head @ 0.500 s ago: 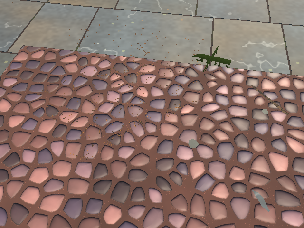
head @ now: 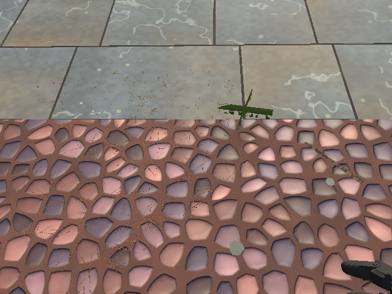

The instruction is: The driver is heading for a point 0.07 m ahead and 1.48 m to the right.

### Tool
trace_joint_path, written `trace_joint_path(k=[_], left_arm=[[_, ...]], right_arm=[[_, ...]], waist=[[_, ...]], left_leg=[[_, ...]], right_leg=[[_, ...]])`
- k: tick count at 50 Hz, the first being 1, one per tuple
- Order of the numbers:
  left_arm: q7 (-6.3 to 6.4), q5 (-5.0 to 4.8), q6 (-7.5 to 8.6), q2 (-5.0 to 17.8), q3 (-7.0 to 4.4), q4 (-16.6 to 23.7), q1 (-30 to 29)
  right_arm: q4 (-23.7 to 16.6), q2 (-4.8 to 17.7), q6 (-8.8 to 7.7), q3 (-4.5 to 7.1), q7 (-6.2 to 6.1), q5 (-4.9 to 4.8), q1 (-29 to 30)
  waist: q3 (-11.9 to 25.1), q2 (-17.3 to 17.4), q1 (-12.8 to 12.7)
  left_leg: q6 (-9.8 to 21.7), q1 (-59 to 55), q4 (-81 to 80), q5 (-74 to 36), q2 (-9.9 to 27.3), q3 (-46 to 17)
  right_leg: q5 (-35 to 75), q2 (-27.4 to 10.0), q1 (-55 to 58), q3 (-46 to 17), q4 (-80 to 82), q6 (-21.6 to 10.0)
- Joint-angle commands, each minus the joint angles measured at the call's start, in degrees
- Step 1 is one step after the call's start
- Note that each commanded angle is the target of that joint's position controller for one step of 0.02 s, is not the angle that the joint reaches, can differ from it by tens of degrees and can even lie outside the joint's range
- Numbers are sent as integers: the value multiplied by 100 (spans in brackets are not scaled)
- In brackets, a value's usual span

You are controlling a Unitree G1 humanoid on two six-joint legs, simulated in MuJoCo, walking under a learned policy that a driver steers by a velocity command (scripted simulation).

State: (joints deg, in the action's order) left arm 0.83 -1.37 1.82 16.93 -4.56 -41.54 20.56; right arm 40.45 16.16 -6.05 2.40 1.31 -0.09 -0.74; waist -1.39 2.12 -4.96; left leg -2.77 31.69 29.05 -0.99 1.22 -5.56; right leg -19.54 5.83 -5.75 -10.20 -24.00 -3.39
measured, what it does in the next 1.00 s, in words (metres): walks ahead, turning right: left foot, then right foot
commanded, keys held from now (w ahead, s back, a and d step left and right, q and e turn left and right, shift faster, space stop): e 0.44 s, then w+e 0.56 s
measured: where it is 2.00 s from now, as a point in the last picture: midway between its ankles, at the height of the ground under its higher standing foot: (360, 243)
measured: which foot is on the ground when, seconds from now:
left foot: up 0.00-0.02, down 0.04-0.52, up 0.54-0.94, down 0.96-1.00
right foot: down 0.00-0.06, up 0.08-0.50, down 0.52-0.96, up 0.98-1.00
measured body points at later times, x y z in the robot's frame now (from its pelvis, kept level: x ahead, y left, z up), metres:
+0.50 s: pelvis +0.14 +0.01 +0.00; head +0.18 -0.02 +0.45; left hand +0.40 +0.22 -0.07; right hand +0.18 -0.31 -0.12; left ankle +0.17 +0.14 -0.74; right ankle +0.15 -0.11 -0.73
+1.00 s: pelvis +0.33 -0.05 -0.01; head +0.34 -0.06 +0.44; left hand +0.54 +0.17 -0.12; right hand +0.35 -0.39 -0.08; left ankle +0.45 +0.00 -0.74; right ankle +0.15 -0.10 -0.72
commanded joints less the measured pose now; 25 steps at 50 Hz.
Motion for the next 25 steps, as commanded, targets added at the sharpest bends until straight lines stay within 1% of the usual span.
trace_joint_path(k=[1, 2, 3, 4, 5, 6, 7, 8, 9, 10, 11, 12, 14, 16, 19, 22, 23, 24, 25], left_arm=[[72, 10, -34, 837, -240, 357, -186], [75, 20, -45, 650, -183, 442, -260], [88, 125, -45, 339, -68, 622, -231], [66, 25, -30, 35, 30, 655, 958], [79, -27, -61, 709, -85, 506, 996], [95, -27, -136, 1019, -187, 581, 284], [129, 6, -227, 1039, -216, 653, -85], [142, 44, -307, 1009, -242, 732, -232], [127, 13, -385, 852, -231, 746, -150], [127, -5, -434, 683, -196, 751, -92], [130, -6, -454, 546, -162, 793, -118], [127, 14, -461, 484, -138, 854, -219], [90, 56, -464, 452, -110, 944, -407], [28, 54, -472, 457, -99, 998, -568], [-70, 51, -507, 506, -109, 1117, -876], [-159, 56, -549, 586, -152, 1279, -1131], [-180, 45, -562, 584, -164, 1295, -1137], [-194, 37, -567, 577, -179, 1268, -1059], [-182, 39, -558, 636, -223, 1180, -886]], right_arm=[[-329, 813, -166, 300, -9, 42, -140], [-263, 936, -198, 359, -43, 122, -552], [-246, 1297, -197, 438, -87, 234, -1240], [-121, 1553, -66, 487, -69, 248, -1485], [-197, 1095, 18, 405, -45, 81, -1402], [-309, 715, 84, 295, -81, 66, -1167], [-326, 587, 162, 227, -99, 109, -839], [-310, 520, 215, 199, -113, 112, -614], [-263, 561, 238, 201, -130, 147, -500], [-216, 602, 235, 222, -140, 170, -433], [-168, 664, 232, 248, -153, 176, -411], [-121, 747, 232, 282, -171, 162, -421], [-59, 860, 274, 330, -209, 108, -413], [-45, 926, 348, 348, -232, 69, -300], [12, 1041, 440, 379, -209, 16, -265], [108, 1191, 497, 432, -152, -78, -402], [140, 1254, 511, 457, -135, -124, -452], [169, 1283, 524, 470, -121, -179, -447], [218, 1197, 532, 452, -111, -215, -492]], waist=[[252, -984, 466], [597, -903, 685], [1463, -189, 906], [2298, 1678, 398], [2169, 1151, 516], [1458, 661, 721], [1052, 304, 658], [715, 340, 551], [539, 504, 406], [445, 623, 366], [440, 677, 358], [489, 656, 381], [705, 495, 427], [786, 440, 458], [621, 481, 544], [494, 497, 611], [522, 485, 602], [517, 453, 526], [520, 375, 445]], left_leg=[[250, -1097, -391, 155, -189, 176], [433, -1886, -556, -301, 30, 132], [797, -3353, -238, -1475, 1093, -752], [1922, -5082, -283, -2004, 2541, -2954], [1879, -4825, -513, -893, 2523, -3309], [1625, -4177, -611, -658, 2172, -2333], [1475, -3470, -700, -826, 1882, -1605], [1449, -2851, -796, -980, 1676, -1149], [1404, -2299, -980, -962, 1483, -726], [1428, -1992, -1158, -1002, 1342, -393], [1506, -1956, -1251, -1200, 1345, -193], [1593, -2046, -1294, -1451, 1441, -90], [1689, -2289, -1310, -1605, 1612, 94], [1659, -2287, -1373, -1289, 1627, 375], [1538, -2194, -1405, -617, 1607, 713], [1416, -2513, -1158, -488, 1765, 749], [1337, -2577, -1086, -152, 1817, 753], [1217, -2504, -965, 440, 1785, 817], [1051, -2246, -723, 1188, 1642, 954]], right_leg=[[2120, -1173, -245, -1226, -312, -521], [2355, -831, -389, -1028, -1029, -277], [1174, -435, -1086, -568, -2588, 9], [-2242, 242, -2862, -23, -4309, 368], [-1880, -284, -3373, -124, -5037, 504], [-1439, -449, -3559, 58, -5230, 598], [-1122, -624, -3443, 259, -5113, 668], [-936, -779, -3298, 328, -4929, 710], [-819, -888, -2933, 430, -4708, 714], [-683, -872, -2716, 598, -4466, 728], [-591, -872, -2672, 695, -4211, 752], [-457, -914, -2702, 721, -3975, 769], [-71, -1018, -2640, 725, -3486, 764], [343, -1051, -2371, 814, -2990, 722], [570, -1001, -1995, 1024, -2293, 602], [341, -925, -1865, 1190, -1652, 431], [305, -885, -1730, 1262, -1386, 339], [445, -817, -1451, 1362, -986, 220], [589, -681, -980, 1447, -601, 73]])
